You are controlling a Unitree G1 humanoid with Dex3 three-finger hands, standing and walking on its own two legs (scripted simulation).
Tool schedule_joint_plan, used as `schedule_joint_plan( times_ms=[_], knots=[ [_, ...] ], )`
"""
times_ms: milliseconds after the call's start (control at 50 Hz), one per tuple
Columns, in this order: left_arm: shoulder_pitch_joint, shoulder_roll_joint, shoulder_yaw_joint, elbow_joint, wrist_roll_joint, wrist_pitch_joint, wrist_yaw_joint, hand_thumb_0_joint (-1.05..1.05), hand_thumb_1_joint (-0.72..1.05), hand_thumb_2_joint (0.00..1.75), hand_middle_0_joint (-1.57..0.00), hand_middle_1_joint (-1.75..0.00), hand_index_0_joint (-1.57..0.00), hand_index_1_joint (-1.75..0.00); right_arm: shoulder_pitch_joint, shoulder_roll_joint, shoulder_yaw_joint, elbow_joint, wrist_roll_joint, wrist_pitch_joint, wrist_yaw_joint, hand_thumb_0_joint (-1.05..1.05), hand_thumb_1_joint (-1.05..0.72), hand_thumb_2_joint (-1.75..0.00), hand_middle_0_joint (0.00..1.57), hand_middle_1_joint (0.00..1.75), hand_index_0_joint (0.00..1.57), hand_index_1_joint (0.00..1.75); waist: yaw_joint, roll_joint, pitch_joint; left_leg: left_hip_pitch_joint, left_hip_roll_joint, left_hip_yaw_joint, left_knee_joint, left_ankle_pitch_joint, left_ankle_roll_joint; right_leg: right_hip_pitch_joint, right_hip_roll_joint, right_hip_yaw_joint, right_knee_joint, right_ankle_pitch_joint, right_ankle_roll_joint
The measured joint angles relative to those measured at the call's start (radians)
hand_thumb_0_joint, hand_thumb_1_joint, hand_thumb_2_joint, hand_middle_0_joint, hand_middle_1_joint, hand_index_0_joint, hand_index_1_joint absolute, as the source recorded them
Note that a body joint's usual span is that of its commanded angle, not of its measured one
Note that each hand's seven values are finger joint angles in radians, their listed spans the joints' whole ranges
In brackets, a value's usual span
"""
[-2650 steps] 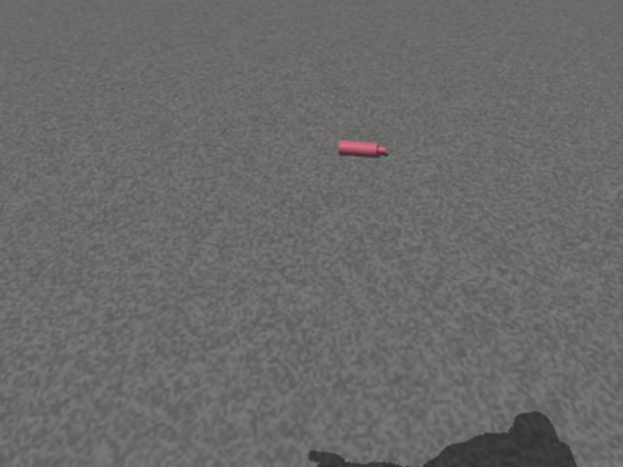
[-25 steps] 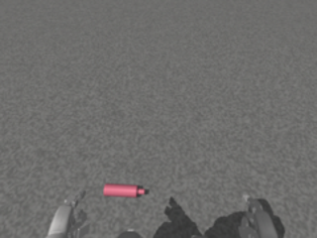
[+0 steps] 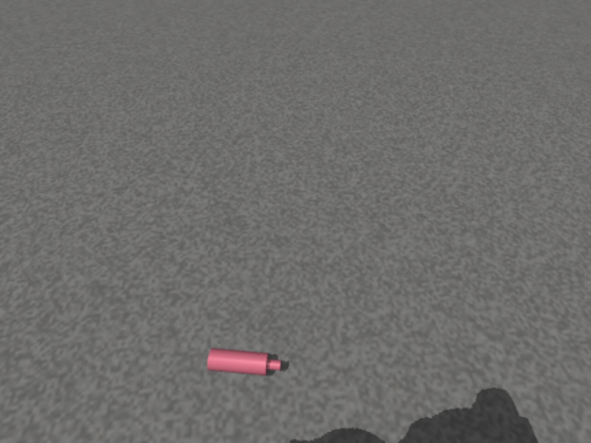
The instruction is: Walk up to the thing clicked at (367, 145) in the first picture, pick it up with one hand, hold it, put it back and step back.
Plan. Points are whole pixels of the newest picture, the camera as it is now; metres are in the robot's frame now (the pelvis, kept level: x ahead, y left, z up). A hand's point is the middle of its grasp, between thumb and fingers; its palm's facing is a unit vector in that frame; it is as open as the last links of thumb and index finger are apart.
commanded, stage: stand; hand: left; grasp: from above
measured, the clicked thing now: (245, 362) +0.48 +0.18 -0.73
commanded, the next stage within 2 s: step back in 1.96 s
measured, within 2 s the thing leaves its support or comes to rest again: neither
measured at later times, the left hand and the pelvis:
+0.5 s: hand out of the picture +0.04 +0.23 -0.15, palm faces +0.03 -0.94 -0.35, open 7.4 cm; pelvis +0.00 -0.01 +0.01, yaw +1 degrees
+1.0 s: hand out of the picture +0.07 +0.23 -0.15, palm faces +0.02 -0.94 -0.34, open 7.4 cm; pelvis +0.01 -0.02 +0.01, yaw +0 degrees
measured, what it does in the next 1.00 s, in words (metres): stands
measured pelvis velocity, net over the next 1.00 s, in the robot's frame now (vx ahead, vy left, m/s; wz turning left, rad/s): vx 0.01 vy -0.02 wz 0.01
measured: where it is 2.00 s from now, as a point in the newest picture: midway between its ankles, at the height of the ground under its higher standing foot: outside the picture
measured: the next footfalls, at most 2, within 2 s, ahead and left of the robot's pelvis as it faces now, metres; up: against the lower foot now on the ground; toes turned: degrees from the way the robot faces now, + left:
none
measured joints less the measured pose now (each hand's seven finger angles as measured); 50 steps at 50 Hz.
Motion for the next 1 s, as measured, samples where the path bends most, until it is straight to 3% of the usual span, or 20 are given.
schedule_joint_plan(
  times_ms=[380,1000],
  knots=[
    [-0.054,0.02,-0.009,0.136,-0.003,-0.016,-0.005,0.01,0.9,0.9,-0.21,-0.3,-0.2,-0.3,-0.036,-0.025,0.0,0.098,0.015,0.009,0.002,0.0,-0.9,-0.89,0.21,0.3,0.2,0.3,-0.007,0.01,0.011,0.091,0.004,-0.015,-0.149,0.082,-0.014,0.091,0.005,-0.017,-0.14,0.073,-0.008],
    [-0.123,0.029,-0.008,0.165,-0.016,-0.02,-0.018,0.01,0.9,0.9,-0.21,-0.3,-0.2,-0.3,-0.059,-0.044,0.024,0.13,0.021,-0.002,0.001,0.0,-0.9,-0.89,0.21,0.3,0.2,0.3,-0.015,0.005,0.016,0.126,0.019,-0.014,-0.21,0.093,-0.027,0.125,0.02,-0.018,-0.203,0.086,-0.021]
  ],
)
